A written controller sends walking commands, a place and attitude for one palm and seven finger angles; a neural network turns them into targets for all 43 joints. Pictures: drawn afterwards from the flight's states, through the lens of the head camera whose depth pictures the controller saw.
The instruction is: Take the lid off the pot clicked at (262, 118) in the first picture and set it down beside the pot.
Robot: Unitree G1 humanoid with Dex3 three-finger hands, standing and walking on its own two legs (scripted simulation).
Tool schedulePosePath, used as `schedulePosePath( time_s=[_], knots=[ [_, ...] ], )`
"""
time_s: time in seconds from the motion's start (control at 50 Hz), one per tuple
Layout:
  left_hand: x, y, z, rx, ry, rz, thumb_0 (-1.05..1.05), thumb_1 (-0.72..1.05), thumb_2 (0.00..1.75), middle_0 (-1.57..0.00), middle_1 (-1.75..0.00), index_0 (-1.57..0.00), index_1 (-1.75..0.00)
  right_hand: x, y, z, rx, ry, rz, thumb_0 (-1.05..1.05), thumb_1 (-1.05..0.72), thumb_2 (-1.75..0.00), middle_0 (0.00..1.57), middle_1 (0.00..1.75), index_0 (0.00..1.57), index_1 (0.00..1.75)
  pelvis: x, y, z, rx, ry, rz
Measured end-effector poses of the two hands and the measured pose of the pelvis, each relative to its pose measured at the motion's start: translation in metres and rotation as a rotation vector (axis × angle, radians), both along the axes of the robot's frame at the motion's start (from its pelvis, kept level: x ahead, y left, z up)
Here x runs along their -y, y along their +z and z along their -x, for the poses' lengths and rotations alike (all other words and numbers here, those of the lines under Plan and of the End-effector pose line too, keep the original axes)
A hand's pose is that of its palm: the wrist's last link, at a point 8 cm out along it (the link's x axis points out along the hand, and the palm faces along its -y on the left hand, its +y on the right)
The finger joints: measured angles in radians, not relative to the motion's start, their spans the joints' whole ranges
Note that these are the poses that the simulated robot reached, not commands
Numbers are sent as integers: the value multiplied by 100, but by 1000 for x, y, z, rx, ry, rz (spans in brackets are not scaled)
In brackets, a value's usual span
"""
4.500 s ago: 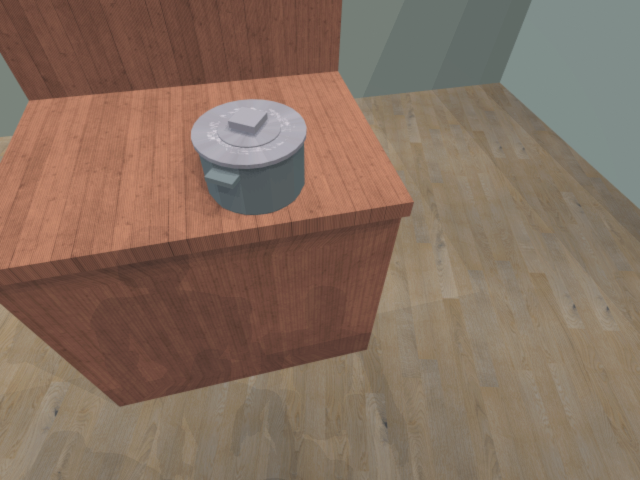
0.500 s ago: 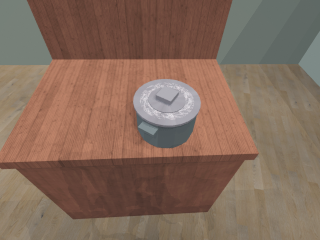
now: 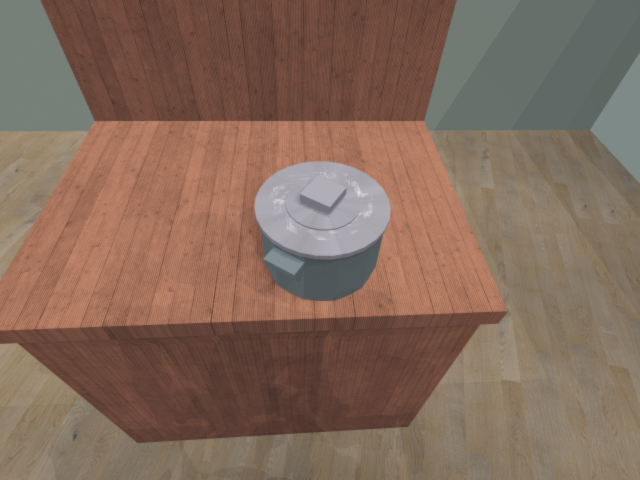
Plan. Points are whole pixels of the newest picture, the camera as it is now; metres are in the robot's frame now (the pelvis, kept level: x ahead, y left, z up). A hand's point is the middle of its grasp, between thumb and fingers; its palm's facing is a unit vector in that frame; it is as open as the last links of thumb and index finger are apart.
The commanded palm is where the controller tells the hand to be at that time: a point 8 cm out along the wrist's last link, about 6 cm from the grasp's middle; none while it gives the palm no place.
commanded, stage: look again from close up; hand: left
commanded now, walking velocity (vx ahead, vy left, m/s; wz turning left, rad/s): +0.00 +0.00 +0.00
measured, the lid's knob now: (323, 194) +0.48 +0.03 +0.10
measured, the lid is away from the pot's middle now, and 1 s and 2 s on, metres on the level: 0.00 0.00 0.00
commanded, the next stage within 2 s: shuffle to correct the standing spot in 0.54 s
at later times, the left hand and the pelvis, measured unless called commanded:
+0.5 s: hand out of the picture -0.01 +0.15 -0.18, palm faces +0.04 -0.99 -0.15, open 7.4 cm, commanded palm none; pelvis +0.00 +0.00 +0.00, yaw +0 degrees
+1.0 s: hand out of the picture -0.02 +0.14 -0.19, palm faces +0.08 -0.99 -0.14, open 7.4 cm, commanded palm none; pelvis +0.01 -0.01 +0.00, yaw +3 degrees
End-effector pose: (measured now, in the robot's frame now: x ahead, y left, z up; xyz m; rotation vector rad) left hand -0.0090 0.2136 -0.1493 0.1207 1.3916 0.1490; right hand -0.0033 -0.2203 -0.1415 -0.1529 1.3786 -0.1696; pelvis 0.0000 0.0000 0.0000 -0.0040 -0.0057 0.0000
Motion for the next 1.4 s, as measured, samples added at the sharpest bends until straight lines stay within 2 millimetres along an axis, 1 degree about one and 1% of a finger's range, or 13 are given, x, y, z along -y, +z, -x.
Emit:
schedulePosePath(
  time_s=[0.18, 0.5, 0.72, 0.84, 0.96, 1.04, 1.12, 1.28, 1.4],
  knots=[
    [5, -1, 3, -13, 5, 7, 0, 91, 90, -20, -30, -20, -30, -3, -1, 6, -21, -8, -9, 1, -91, -90, 20, 30, 20, 30, 2, 0, -2, -1, 1, 0],
    [12, -3, 9, -28, 13, 26, 0, 91, 90, -19, -30, -20, -30, -2, 1, 6, -24, -11, -2, 1, -91, -90, 20, 30, 20, 30, 3, 0, -3, 2, 0, 1],
    [13, -5, 12, -35, 12, 36, 0, 91, 90, -19, -30, -20, -30, -5, 2, 8, -29, -17, -1, 1, -91, -90, 20, 30, 20, 30, 1, 0, -3, 2, 3, 4],
    [15, -8, 13, -42, 22, 41, 0, 91, 90, -19, -29, -20, -30, -9, 1, 9, -41, -20, -9, 1, -91, -90, 20, 30, 20, 30, 3, -1, -6, -1, 21, -1],
    [22, -8, 15, -55, 46, 38, 0, 91, 90, -19, -29, -20, -30, -8, -1, 5, -62, -11, -20, 1, -91, -90, 20, 30, 20, 30, 8, -2, -12, -12, 46, -6],
    [29, -7, 17, -67, 66, 32, 0, 91, 90, -19, -29, -20, -30, -2, -3, 0, -76, -2, -24, 1, -91, -90, 20, 30, 20, 30, 15, -3, -15, -23, 63, -7],
    [38, -6, 19, -79, 87, 24, 0, 91, 90, -19, -29, -20, -30, 9, -5, -8, -84, 8, -23, 1, -91, -90, 20, 30, 20, 30, 25, -4, -19, -34, 78, -8],
    [64, -7, 18, -90, 118, 19, 0, 91, 90, -19, -29, -20, -30, 43, -10, -30, -68, 22, 2, 1, -91, -90, 20, 30, 20, 30, 50, -8, -27, -36, 84, -6],
    [83, -14, 15, -74, 137, 27, 0, 91, 90, -19, -30, -20, -30, 68, -10, -48, -42, 36, 36, 1, -91, -90, 20, 30, 20, 30, 69, -12, -28, -23, 99, 5]
  ],
)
